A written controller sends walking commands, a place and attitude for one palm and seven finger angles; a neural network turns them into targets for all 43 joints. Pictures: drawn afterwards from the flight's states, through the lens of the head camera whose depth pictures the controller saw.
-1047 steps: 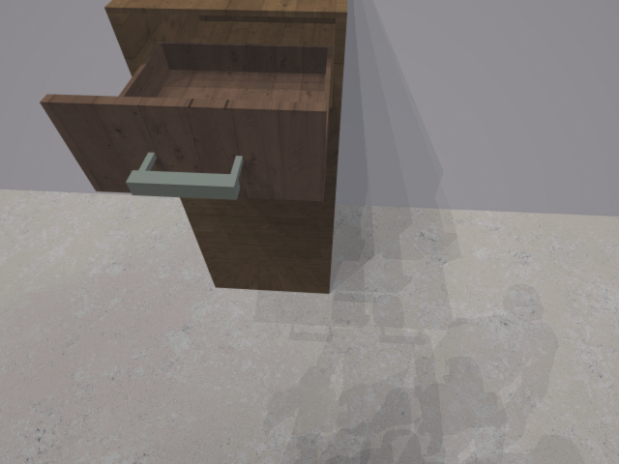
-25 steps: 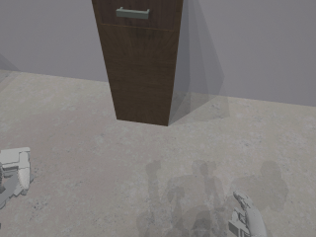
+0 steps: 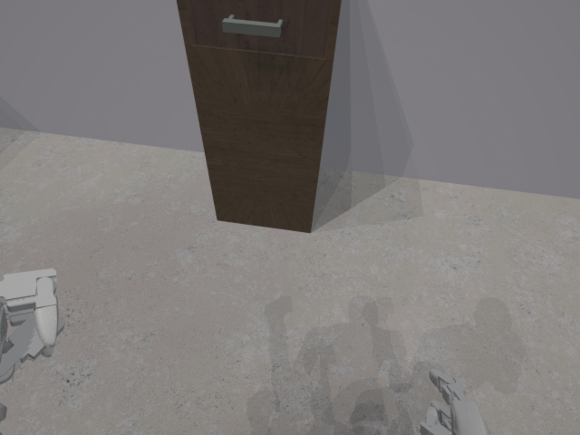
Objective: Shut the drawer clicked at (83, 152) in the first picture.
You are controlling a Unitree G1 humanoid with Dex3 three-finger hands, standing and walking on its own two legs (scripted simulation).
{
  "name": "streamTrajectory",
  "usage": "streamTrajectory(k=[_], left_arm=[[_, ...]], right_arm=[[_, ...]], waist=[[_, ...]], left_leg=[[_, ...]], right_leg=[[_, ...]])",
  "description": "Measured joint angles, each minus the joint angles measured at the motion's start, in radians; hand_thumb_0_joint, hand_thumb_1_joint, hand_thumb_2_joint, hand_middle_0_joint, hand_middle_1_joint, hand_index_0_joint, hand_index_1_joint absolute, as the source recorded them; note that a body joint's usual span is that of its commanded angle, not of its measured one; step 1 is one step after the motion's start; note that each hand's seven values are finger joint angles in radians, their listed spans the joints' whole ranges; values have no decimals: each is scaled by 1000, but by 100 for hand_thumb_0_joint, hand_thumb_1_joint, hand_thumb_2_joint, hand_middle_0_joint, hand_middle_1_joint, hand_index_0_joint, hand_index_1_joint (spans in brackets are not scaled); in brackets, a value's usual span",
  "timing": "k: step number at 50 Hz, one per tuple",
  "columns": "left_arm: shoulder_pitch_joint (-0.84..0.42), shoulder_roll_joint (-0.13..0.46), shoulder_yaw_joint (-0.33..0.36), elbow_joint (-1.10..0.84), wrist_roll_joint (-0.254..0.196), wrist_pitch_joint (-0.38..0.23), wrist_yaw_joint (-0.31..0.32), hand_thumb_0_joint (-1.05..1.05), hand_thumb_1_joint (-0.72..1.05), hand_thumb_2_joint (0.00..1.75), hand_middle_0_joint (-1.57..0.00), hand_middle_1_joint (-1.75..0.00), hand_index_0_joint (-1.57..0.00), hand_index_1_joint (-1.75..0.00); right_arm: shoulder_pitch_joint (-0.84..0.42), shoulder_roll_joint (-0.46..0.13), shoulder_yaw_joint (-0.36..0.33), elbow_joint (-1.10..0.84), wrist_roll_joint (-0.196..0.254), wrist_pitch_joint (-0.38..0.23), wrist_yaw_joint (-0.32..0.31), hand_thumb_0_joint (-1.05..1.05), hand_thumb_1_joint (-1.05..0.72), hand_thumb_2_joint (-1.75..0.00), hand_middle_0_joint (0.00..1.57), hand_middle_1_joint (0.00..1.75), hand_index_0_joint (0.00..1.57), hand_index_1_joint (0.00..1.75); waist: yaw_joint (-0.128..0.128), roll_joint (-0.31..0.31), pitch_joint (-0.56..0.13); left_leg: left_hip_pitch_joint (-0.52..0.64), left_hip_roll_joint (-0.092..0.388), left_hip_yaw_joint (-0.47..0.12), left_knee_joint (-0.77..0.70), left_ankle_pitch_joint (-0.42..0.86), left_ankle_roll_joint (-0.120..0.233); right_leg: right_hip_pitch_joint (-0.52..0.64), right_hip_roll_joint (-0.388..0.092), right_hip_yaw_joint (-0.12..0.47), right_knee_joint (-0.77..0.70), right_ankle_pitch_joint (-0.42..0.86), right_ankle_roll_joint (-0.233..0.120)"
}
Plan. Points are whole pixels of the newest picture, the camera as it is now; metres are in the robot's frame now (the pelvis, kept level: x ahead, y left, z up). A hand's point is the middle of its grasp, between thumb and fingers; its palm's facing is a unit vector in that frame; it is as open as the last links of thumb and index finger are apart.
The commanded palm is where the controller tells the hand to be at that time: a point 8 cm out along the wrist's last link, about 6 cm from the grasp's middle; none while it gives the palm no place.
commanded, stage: stop stepping back and stand still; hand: left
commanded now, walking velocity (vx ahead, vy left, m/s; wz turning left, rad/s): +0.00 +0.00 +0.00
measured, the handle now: (253, 24) +1.05 +0.16 +0.11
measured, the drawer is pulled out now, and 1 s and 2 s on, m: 0.00 0.00 0.00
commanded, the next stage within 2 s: let the arm hang, fingers relaxed in 0.06 s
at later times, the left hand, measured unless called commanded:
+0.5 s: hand out of the picture +0.02 +0.18 -0.17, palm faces +0.00 -0.97 -0.23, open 3.3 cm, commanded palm none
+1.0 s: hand out of the picture +0.02 +0.16 -0.17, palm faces +0.02 -0.97 -0.24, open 7.2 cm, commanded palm none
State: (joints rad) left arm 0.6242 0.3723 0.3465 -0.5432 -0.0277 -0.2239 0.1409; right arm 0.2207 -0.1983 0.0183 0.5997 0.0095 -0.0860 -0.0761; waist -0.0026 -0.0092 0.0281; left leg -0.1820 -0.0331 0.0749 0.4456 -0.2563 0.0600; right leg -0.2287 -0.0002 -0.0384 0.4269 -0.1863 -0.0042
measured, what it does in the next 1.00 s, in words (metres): stands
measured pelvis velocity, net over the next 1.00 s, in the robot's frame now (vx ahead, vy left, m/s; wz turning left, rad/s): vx -0.01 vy -0.03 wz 0.00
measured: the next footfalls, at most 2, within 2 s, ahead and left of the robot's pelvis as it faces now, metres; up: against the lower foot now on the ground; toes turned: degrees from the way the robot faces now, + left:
none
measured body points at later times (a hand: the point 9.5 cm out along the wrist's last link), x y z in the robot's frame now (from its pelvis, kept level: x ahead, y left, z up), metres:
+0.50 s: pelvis -0.02 -0.01 +0.00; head +0.00 -0.01 +0.45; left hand +0.02 +0.23 -0.16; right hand +0.03 -0.28 -0.14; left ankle -0.01 +0.07 -0.74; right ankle +0.03 -0.12 -0.74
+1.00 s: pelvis -0.01 -0.03 +0.00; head +0.00 -0.04 +0.45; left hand +0.02 +0.21 -0.15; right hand -0.02 -0.24 -0.17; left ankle -0.01 +0.07 -0.74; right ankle +0.03 -0.12 -0.74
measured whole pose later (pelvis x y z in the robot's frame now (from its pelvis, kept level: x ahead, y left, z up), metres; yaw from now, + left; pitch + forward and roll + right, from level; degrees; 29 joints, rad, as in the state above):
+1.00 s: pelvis -0.01 -0.03 +0.00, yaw +0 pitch -2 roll +0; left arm 0.23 0.17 0.00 1.12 0.01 -0.01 0.03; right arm 0.29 -0.15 0.01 1.12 -0.01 0.01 -0.02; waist -0.01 0.03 0.04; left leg -0.15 -0.01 0.06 0.40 -0.22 0.03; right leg -0.21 0.02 -0.05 0.41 -0.17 -0.05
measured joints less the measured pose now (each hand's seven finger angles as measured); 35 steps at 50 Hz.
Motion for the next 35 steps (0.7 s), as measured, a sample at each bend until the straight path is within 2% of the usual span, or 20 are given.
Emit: streamTrajectory(k=[8, 9, 10, 12, 15, 17, 19, 23, 24, 29, 35], left_arm=[[0, -8, -2, 11, 1, -7, 0, 2, 89, 90, -140, -160, -141, -159], [-28, -1, -25, 67, 8, -28, -11, 1, 89, 90, -140, -160, -141, -159], [-84, 8, -64, 165, 21, -16, -37, 1, 89, 90, -140, -160, -141, -159], [-206, 4, -146, 421, 41, 74, -82, 0, 89, 90, -139, -159, -140, -158], [-333, -39, -232, 825, 58, 205, -113, 0, 90, 90, -134, -155, -135, -154], [-370, -70, -278, 1039, 64, 252, -123, 1, 90, 90, -129, -150, -130, -149], [-380, -102, -320, 1199, 65, 271, -131, 1, 90, 90, -123, -144, -124, -143], [-367, -164, -374, 1416, 66, 273, -128, 1, 90, 90, -109, -130, -110, -129], [-364, -168, -356, 1452, 51, 268, -114, 1, 90, 90, -105, -127, -106, -126], [-348, -134, -338, 1570, 42, 247, -122, 1, 90, 90, -87, -107, -87, -107], [-333, -126, -340, 1655, 38, 238, -121, 1, 90, 90, -64, -81, -64, -80]], right_arm=[[-4, -3, -4, 2, 1, -1, -1, 1, -91, -90, 21, 30, 20, 30], [-8, -10, -11, 27, 7, -30, 19, 1, -91, -90, 21, 30, 20, 30], [-18, -25, -19, 59, 8, -42, 43, 1, -91, -90, 21, 30, 20, 30], [-46, -59, -22, 118, 1, -12, 74, 0, -91, -90, 21, 30, 20, 30], [-80, -83, -17, 180, -16, 39, 88, 0, -91, -90, 21, 30, 20, 30], [-83, -83, -16, 209, -23, 58, 89, 0, -91, -90, 21, 30, 20, 30], [-71, -77, -14, 238, -25, 72, 87, 0, -91, -90, 21, 30, 20, 30], [-21, -66, -12, 320, -26, 92, 78, 0, -91, -90, 21, 30, 20, 30], [-5, -61, -12, 343, -25, 97, 75, 0, -91, -90, 20, 30, 20, 30], [69, -41, -14, 443, -25, 117, 66, 0, -91, -90, 20, 30, 20, 30], [102, -17, -16, 501, -21, 116, 60, 0, -91, -90, 20, 30, 20, 30]], waist=[[6, 5, -5], [7, 11, -12], [11, 21, -19], [17, 42, -34], [6, 55, -30], [-6, 48, -12], [-16, 31, 9], [-18, -6, 42], [-14, -13, 46], [7, -11, 52], [4, 17, 47]], left_leg=[[0, -2, 4, 0, 5, 3], [-17, -4, -1, 14, 3, 3], [-38, -9, -7, 34, 0, 5], [-73, -21, -11, 69, -8, 12], [-93, -29, -1, 99, -18, 17], [-87, -23, 6, 101, -19, 13], [-75, -15, 9, 92, -14, 7], [-47, -2, 6, 53, 6, -5], [-42, 2, 2, 43, 12, -8], [-24, 12, -18, 5, 32, -19], [-2, 15, -19, -20, 40, -24]], right_leg=[[-2, -2, 4, 2, 5, 2], [-16, -5, -2, 15, 3, 2], [-35, -12, -9, 37, -5, 3], [-76, -27, -14, 90, -27, 4], [-110, -35, -3, 147, -48, 5], [-108, -29, 4, 151, -47, 0], [-96, -21, 6, 138, -39, -7], [-63, -6, 3, 85, -12, -17], [-54, -2, -1, 69, -5, -20], [-19, 10, -21, 5, 23, -31], [2, 15, -21, -19, 30, -35]])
